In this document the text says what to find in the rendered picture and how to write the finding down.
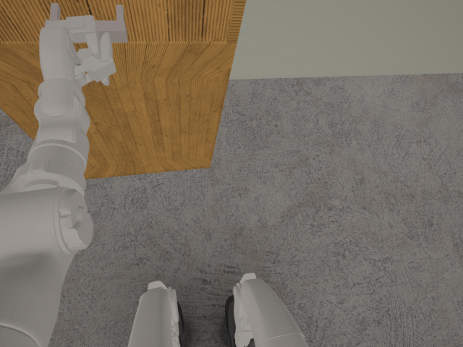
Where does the left robot forearm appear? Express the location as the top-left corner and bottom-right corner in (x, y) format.
(0, 79), (90, 197)

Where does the cabinet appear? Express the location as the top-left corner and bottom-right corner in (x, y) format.
(0, 0), (246, 179)

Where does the left robot thigh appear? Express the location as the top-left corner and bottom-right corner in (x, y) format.
(128, 286), (179, 347)

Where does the robot right foot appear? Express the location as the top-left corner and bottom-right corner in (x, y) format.
(225, 295), (250, 347)

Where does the left robot hand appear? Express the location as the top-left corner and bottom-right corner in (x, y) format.
(39, 15), (116, 89)

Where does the robot left upper arm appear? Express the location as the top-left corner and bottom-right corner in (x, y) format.
(0, 187), (93, 347)

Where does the drawer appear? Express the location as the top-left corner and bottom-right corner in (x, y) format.
(0, 0), (232, 42)

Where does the handle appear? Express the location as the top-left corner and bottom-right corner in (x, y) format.
(45, 3), (127, 43)

